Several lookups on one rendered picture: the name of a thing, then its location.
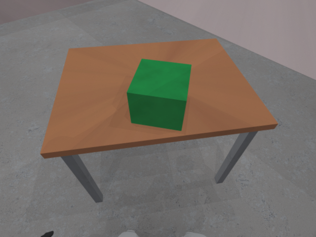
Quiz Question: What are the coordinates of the table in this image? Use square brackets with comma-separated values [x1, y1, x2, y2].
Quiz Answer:
[40, 39, 278, 203]

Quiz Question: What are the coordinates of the carton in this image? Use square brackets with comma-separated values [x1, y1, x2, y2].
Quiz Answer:
[127, 59, 192, 131]

